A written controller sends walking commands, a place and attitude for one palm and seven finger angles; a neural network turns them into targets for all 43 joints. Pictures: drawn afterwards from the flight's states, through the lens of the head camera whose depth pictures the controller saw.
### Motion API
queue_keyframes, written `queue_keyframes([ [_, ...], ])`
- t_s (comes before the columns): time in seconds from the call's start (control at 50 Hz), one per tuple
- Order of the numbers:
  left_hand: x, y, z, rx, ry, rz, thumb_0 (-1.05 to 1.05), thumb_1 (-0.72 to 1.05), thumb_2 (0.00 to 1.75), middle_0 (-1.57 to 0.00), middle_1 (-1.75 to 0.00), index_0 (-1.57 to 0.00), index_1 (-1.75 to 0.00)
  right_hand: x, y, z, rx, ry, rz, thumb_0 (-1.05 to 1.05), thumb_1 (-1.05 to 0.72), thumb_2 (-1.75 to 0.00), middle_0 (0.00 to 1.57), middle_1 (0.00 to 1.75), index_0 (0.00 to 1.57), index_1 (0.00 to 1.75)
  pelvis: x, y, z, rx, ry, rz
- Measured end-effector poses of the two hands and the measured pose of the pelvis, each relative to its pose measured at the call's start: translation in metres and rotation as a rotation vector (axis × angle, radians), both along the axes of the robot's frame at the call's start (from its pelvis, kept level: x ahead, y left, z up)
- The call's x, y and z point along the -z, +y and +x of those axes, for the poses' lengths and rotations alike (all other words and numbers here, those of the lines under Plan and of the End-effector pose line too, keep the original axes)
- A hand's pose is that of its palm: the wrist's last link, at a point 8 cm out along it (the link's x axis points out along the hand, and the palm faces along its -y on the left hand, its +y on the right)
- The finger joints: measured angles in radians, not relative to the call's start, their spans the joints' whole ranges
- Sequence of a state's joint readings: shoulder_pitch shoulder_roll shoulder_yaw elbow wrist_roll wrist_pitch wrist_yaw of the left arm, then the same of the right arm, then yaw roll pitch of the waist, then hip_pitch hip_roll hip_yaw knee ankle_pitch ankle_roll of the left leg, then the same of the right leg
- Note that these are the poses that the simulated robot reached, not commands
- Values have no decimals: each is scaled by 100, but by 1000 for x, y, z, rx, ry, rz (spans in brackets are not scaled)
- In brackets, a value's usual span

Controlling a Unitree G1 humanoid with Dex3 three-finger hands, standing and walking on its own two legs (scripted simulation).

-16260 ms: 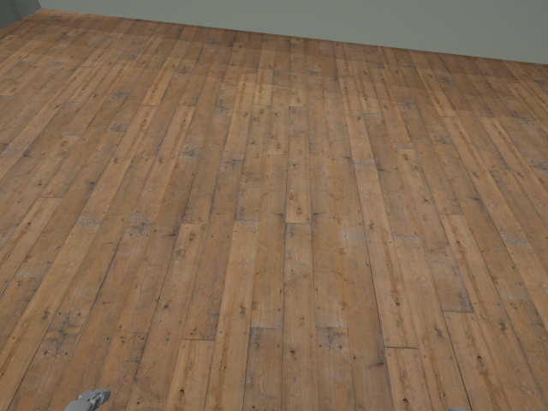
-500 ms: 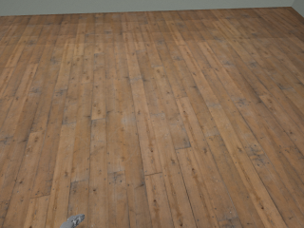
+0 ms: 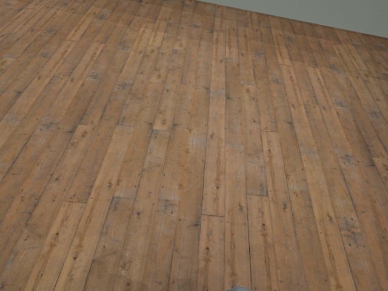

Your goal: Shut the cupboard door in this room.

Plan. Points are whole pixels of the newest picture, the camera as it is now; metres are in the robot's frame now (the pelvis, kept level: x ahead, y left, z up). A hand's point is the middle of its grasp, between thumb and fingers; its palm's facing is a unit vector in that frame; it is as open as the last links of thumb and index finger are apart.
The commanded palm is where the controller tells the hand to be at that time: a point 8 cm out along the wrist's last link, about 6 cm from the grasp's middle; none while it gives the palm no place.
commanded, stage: turn or walk to find it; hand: left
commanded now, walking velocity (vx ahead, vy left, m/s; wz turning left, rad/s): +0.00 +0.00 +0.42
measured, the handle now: out of the picture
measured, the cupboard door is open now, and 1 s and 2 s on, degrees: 98 98 98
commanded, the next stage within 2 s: stand and wait in 0.42 s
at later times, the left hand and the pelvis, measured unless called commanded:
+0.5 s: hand out of the picture +0.05 +0.16 -0.13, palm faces +0.20 -0.94 -0.29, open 7.3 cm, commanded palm none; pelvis -0.02 -0.05 +0.01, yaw +12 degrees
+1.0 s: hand out of the picture -0.06 +0.16 -0.17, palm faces +0.14 -0.97 -0.22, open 7.4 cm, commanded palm none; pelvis -0.05 -0.04 +0.01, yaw +2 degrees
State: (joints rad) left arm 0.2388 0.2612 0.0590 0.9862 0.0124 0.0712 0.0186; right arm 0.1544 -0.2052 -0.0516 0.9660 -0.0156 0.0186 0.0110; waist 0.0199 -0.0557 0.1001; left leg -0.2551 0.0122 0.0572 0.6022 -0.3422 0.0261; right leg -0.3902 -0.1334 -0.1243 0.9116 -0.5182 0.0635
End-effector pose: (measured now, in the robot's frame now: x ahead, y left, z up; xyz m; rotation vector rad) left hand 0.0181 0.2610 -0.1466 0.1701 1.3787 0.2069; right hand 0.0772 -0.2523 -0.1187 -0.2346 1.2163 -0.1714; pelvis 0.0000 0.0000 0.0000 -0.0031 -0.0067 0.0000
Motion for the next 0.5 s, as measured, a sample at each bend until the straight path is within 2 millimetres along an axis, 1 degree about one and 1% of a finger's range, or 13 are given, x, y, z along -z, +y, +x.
queue_keyframes([
  [0.08, -10, 10, 3, -24, -31, 3, 1, 91, 90, -20, -30, -20, -30, -8, 15, 8, -35, -13, 6, 0, -91, -90, 20, 30, 20, 30, -9, 6, -2, -28, -1, -14],
  [0.18, -22, 10, 19, -35, -111, 15, 1, 91, 90, -20, -30, -20, -30, -6, 21, 10, -63, -15, 32, 0, -91, -90, 21, 30, 20, 30, -12, 5, -5, -65, -1, -9],
  [0.26, -29, 0, 35, -34, -174, 29, 1, 91, 90, -20, -30, -20, -30, 2, 16, 4, -69, -1, 55, 0, -91, -90, 21, 30, 20, 30, -11, -3, -9, -98, -1, 1],
  [0.32, -35, -14, 44, -32, -220, 43, 1, 91, 90, -20, -30, -20, -30, 12, 5, -3, -72, 21, 73, 0, -90, -90, 21, 30, 20, 30, -8, -15, -12, -123, 1, 12],
  [0.36, -38, -24, 46, -34, -250, 57, 1, 91, 90, -20, -30, -20, -30, 21, -5, -7, -74, 35, 87, 0, -90, -90, 21, 30, 20, 30, -4, -25, -13, -140, 3, 25],
  [0.4, -41, -35, 42, -38, -269, 73, 1, 91, 90, -20, -30, -20, -30, 29, -15, -10, -77, 50, 99, 0, -91, -90, 21, 30, 20, 30, -1, -33, -15, -163, -5, 19],
  [0.42, -44, -40, 38, -45, -274, 76, 1, 91, 90, -20, -30, -20, -30, 31, -19, -11, -82, 61, 101, 0, -91, -90, 21, 30, 20, 30, -2, -37, -17, -177, -7, 23],
  [0.5, -52, -55, 10, -96, -242, 82, 1, 91, 90, -20, -30, -20, -30, 28, -33, -13, -112, 99, 101, 0, -91, -90, 20, 30, 20, 30, -10, -46, -19, -207, -9, 47],
])
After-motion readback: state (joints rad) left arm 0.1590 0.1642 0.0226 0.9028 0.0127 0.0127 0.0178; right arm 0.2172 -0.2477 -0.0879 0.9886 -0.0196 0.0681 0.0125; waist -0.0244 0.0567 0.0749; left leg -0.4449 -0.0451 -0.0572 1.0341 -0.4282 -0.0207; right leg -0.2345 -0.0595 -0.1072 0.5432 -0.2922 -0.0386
